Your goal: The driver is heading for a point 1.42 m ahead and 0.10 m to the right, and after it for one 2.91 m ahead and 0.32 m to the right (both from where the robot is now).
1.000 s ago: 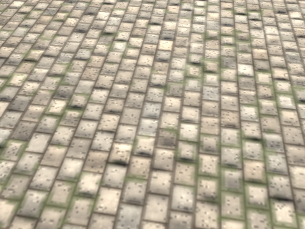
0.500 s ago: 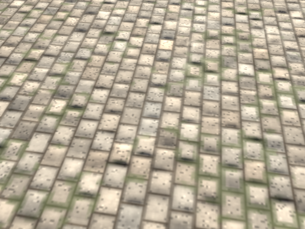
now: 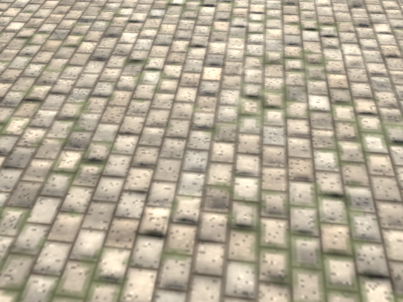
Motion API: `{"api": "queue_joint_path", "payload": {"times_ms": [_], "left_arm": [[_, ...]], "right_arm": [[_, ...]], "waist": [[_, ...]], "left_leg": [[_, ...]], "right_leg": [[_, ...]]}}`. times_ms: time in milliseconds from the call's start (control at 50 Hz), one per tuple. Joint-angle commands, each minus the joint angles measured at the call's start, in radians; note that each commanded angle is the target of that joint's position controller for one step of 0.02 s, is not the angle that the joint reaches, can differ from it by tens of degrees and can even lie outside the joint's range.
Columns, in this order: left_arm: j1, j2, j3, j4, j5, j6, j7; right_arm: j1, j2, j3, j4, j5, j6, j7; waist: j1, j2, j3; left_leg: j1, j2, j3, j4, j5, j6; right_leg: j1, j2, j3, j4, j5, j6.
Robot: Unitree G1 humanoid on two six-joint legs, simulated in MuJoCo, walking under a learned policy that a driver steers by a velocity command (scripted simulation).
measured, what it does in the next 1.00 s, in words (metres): walks ahead: left foot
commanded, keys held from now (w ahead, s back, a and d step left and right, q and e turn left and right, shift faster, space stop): w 1.00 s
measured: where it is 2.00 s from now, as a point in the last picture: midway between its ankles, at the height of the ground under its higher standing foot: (215, 162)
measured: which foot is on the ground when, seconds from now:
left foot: down 0.00-0.08, up 0.10-0.52, down 0.54-1.00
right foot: down 0.00-0.56, up 0.58-1.00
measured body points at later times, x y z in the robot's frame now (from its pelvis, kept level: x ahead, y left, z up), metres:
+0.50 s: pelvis +0.22 -0.01 -0.01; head +0.26 -0.01 +0.44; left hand +0.10 +0.23 -0.14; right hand +0.47 -0.21 -0.11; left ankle +0.41 +0.11 -0.71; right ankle +0.01 -0.12 -0.73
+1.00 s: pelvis +0.51 +0.00 +0.01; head +0.54 +0.00 +0.46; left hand +0.70 +0.24 -0.10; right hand +0.48 -0.26 -0.14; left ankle +0.41 +0.10 -0.73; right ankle +0.70 -0.15 -0.69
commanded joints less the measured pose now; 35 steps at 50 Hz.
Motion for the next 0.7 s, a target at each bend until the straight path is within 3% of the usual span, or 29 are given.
{"api": "queue_joint_path", "payload": {"times_ms": [20,40,60,80,100,120,140,160,200,240,340,440,480,500,520,540,560,580,600,620,640,660,700], "left_arm": [[-0.020,0.058,0.013,-0.060,-0.011,-0.050,-0.016],[0.075,0.065,0.025,-0.010,-0.004,-0.048,-0.015],[0.191,0.092,0.043,0.029,0.004,-0.043,-0.015],[0.356,0.183,0.071,0.054,0.008,-0.042,-0.009],[0.434,0.240,0.072,0.053,0.016,-0.053,-0.022],[0.327,0.173,0.046,0.030,0.026,-0.066,-0.020],[0.230,0.126,0.030,-0.004,0.023,-0.072,-0.023],[0.161,0.119,0.021,-0.027,0.025,-0.069,-0.031],[0.141,0.081,0.002,-0.037,0.031,-0.055,-0.036],[0.196,0.086,-0.002,-0.025,0.034,-0.042,-0.025],[0.205,0.150,0.003,-0.055,0.040,-0.033,0.003],[0.252,0.168,0.017,-0.042,0.017,-0.033,0.007],[0.228,0.191,0.027,-0.050,0.024,-0.026,0.007],[0.214,0.204,0.033,-0.055,0.029,-0.019,0.007],[0.193,0.202,0.032,-0.062,0.034,-0.009,0.005],[0.170,0.186,0.022,-0.085,0.041,-0.009,0.001],[0.312,0.026,-0.021,-0.100,0.036,-0.029,-0.018],[0.278,0.058,-0.015,-0.083,0.010,-0.065,-0.028],[0.154,0.142,0.009,-0.132,-0.019,-0.081,-0.028],[0.074,0.163,0.012,-0.159,-0.020,-0.086,-0.019],[0.042,0.165,0.023,-0.161,-0.006,-0.079,-0.007],[0.071,0.146,0.030,-0.156,0.006,-0.061,0.000],[0.114,0.099,0.028,-0.150,0.008,-0.032,0.005]], "right_arm": [[-0.060,-0.152,-0.026,-0.062,0.015,-0.018,0.008],[-0.077,-0.156,-0.027,-0.070,0.015,-0.012,0.012],[-0.106,-0.156,-0.024,-0.087,0.011,-0.015,0.012],[-0.145,-0.100,-0.009,-0.116,0.005,-0.024,0.015],[-0.140,-0.036,0.005,-0.147,0.008,-0.047,0.013],[-0.142,-0.067,-0.002,-0.147,0.022,-0.061,0.019],[-0.150,-0.080,-0.002,-0.148,0.027,-0.069,0.030],[-0.159,-0.090,-0.008,-0.144,0.018,-0.074,0.032],[-0.181,-0.121,-0.028,-0.144,0.003,-0.069,0.038],[-0.196,-0.084,-0.024,-0.146,0.001,-0.052,0.048],[-0.464,-0.046,0.004,-0.252,-0.002,-0.046,0.056],[-0.578,-0.084,0.006,-0.307,0.007,-0.054,0.082],[-0.526,-0.123,-0.010,-0.305,0.005,-0.060,0.087],[-0.444,-0.155,-0.026,-0.286,0.006,-0.060,0.084],[-0.273,-0.198,-0.051,-0.236,0.008,-0.058,0.078],[-0.087,-0.251,-0.071,-0.189,0.002,-0.051,0.067],[0.039,-0.348,-0.091,-0.160,-0.028,-0.049,0.066],[0.029,-0.266,-0.065,-0.150,-0.030,-0.046,0.067],[-0.089,-0.212,-0.048,-0.160,-0.017,-0.051,0.068],[-0.200,-0.169,-0.032,-0.185,-0.013,-0.056,0.070],[-0.265,-0.136,-0.021,-0.192,-0.022,-0.062,0.077],[-0.292,-0.116,-0.015,-0.186,-0.032,-0.068,0.082],[-0.273,-0.113,-0.013,-0.161,-0.032,-0.070,0.083]], "waist": [[0.064,0.106,0.189],[0.096,0.079,0.146],[0.142,0.038,0.103],[0.199,-0.204,0.048],[0.190,-0.365,0.004],[0.125,-0.211,0.068],[0.089,-0.130,0.112],[0.063,-0.079,0.120],[0.043,-0.079,0.123],[0.043,-0.097,0.114],[0.082,-0.089,0.171],[0.076,-0.102,0.190],[0.025,-0.131,0.120],[-0.023,-0.158,0.049],[-0.110,-0.167,-0.050],[-0.187,-0.135,-0.167],[-0.112,0.149,-0.378],[-0.125,0.175,-0.431],[-0.097,0.151,-0.226],[-0.060,0.048,-0.119],[-0.019,-0.017,-0.056],[0.026,0.002,-0.031],[0.056,0.041,-0.003]], "left_leg": [[-0.124,0.234,-0.291,-0.291,-0.181,0.153],[-0.213,0.166,-0.202,-0.223,-0.104,0.124],[-0.299,0.112,-0.127,-0.087,0.053,0.092],[-0.451,0.000,0.030,0.301,0.127,0.021],[-0.636,-0.083,-0.004,0.580,-0.130,0.011],[-0.722,-0.007,-0.095,0.750,-0.107,0.039],[-0.756,0.040,-0.103,0.787,0.001,0.065],[-0.743,0.078,-0.084,0.753,0.096,0.075],[-0.673,0.114,-0.049,0.650,0.193,0.068],[-0.650,0.112,-0.008,0.596,0.233,0.043],[-0.575,0.067,0.050,0.214,0.407,0.004],[-0.519,0.035,0.048,0.028,0.429,0.049],[-0.411,-0.005,0.064,0.011,0.375,0.083],[-0.297,-0.040,0.083,0.024,0.340,0.102],[-0.083,-0.073,0.102,0.019,0.333,0.130],[0.235,0.044,-0.030,0.048,0.319,0.180],[0.628,0.345,-0.567,-0.042,0.088,0.368],[0.621,0.385,-0.825,-0.238,0.010,0.367],[0.463,0.343,-0.656,-0.257,0.025,0.295],[0.267,0.311,-0.492,-0.279,0.132,0.256],[0.101,0.271,-0.375,-0.307,0.234,0.230],[-0.009,0.229,-0.285,-0.336,0.270,0.210],[-0.110,0.195,-0.206,-0.388,0.279,0.218]], "right_leg": [[-0.032,-0.023,-0.009,-0.199,0.043,-0.033],[0.174,0.036,-0.061,-0.268,0.178,-0.011],[0.337,0.028,-0.015,-0.278,0.229,-0.005],[0.488,-0.182,0.318,-0.444,0.112,-0.080],[0.567,-0.379,0.750,-0.600,0.074,-0.208],[0.507,-0.410,0.747,-0.586,0.045,-0.214],[0.461,-0.368,0.611,-0.579,0.074,-0.175],[0.419,-0.318,0.486,-0.594,0.139,-0.140],[0.367,-0.237,0.297,-0.609,0.365,-0.086],[0.350,-0.204,0.207,-0.613,0.516,-0.082],[0.244,-0.175,0.115,-0.677,0.546,-0.086],[0.373,-0.234,0.088,-0.655,0.614,-0.080],[0.449,-0.249,0.070,-0.545,0.906,-0.058],[0.473,-0.247,0.059,-0.437,1.096,-0.046],[0.429,-0.212,0.029,-0.237,1.203,-0.023],[0.206,-0.175,0.020,0.041,1.012,0.007],[-0.190,0.023,0.040,0.494,0.335,0.071],[-0.306,0.064,0.212,0.653,-0.059,0.048],[-0.406,-0.003,0.190,0.694,-0.016,0.028],[-0.381,-0.063,0.158,0.648,0.086,0.018],[-0.323,-0.103,0.138,0.584,0.151,0.019],[-0.245,-0.138,0.143,0.528,0.189,0.017],[-0.188,-0.155,0.130,0.462,0.199,0.021]]}}
Keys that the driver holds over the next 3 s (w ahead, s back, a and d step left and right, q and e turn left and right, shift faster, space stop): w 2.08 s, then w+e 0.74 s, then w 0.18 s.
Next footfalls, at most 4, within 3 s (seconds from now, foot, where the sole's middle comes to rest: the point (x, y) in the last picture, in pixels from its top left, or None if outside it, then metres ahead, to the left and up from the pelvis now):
0.54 left None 0.45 0.11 -0.77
1.08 right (248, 241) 0.75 -0.14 -0.77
1.64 left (183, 175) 1.07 0.10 -0.77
2.22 right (231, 122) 1.39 -0.12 -0.77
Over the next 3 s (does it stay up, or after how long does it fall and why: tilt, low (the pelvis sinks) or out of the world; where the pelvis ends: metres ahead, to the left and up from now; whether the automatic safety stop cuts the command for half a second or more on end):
stays up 1.64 -0.05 0.02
